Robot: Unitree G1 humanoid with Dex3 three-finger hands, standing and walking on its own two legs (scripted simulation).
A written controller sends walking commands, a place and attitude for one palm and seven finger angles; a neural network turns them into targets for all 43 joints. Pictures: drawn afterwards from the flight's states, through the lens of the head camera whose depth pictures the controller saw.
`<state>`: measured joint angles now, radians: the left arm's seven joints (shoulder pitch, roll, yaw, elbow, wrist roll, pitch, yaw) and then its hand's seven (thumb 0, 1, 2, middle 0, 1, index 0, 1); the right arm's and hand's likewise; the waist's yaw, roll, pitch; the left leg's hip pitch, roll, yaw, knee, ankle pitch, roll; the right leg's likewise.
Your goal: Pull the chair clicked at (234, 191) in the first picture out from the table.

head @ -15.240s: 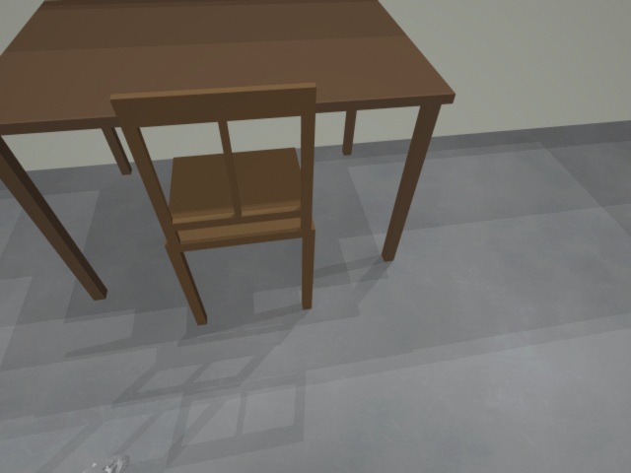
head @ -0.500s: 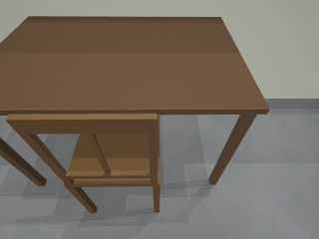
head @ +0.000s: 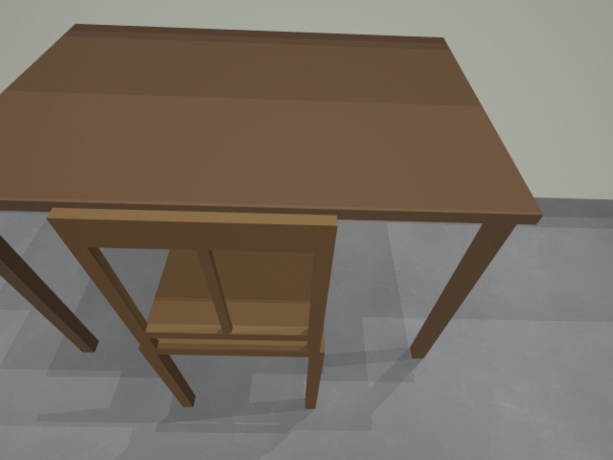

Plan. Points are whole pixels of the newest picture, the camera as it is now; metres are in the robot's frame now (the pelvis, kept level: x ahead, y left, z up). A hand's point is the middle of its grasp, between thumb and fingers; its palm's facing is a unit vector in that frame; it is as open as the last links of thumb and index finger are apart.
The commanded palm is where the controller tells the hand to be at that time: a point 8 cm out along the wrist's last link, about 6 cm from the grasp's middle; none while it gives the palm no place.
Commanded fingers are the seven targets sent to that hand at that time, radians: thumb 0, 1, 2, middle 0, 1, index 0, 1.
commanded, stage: come to a stop and stand still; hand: left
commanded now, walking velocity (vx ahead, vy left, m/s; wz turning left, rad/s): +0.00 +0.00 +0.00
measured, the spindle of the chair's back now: (217, 294) +0.40 +0.18 -0.10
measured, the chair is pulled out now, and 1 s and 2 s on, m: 0.00 0.00 0.00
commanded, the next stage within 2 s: look again from close up in 0.50 s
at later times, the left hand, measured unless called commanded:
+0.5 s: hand out of the picture +0.00 +0.22 -0.17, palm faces -0.01 -0.98 -0.19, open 7.4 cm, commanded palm none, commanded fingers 0.00 0.90 0.90 -0.20 -0.30 -0.20 -0.30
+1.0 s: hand out of the picture +0.00 +0.18 -0.17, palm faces +0.00 -0.98 -0.18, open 7.4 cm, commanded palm none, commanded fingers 0.00 0.90 0.90 -0.20 -0.30 -0.20 -0.30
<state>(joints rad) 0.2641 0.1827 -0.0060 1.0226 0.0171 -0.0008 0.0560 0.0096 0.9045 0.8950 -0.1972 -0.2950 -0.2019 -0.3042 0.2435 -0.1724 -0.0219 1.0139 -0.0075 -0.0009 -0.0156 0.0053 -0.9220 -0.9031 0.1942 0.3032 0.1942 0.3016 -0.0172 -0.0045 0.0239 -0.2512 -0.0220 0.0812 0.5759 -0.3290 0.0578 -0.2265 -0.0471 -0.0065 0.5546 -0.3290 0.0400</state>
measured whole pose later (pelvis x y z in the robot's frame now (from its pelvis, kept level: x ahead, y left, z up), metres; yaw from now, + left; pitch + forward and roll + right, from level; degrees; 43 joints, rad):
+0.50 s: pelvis -0.01 +0.04 +0.01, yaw -1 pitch -1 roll -1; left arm 0.31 0.19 -0.02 1.04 0.02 0.01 0.04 0.01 0.91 0.90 -0.19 -0.29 -0.20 -0.30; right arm 0.26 -0.17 0.00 1.04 -0.01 -0.02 -0.01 0.00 -0.92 -0.90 0.20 0.30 0.20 0.30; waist 0.00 -0.03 0.03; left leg -0.19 -0.08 0.11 0.46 -0.27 0.12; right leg -0.18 -0.10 0.02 0.46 -0.27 0.05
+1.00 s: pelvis +0.00 +0.01 +0.01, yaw -1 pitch -1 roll +0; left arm 0.30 0.16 -0.02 1.08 0.02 -0.01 0.05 0.01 0.91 0.90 -0.19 -0.29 -0.20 -0.30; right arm 0.27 -0.15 0.00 1.13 0.00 -0.03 -0.01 0.00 -0.92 -0.90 0.20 0.30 0.20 0.30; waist 0.00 -0.03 0.02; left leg -0.16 -0.06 0.10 0.43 -0.26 0.08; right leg -0.16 -0.08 0.01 0.44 -0.27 0.07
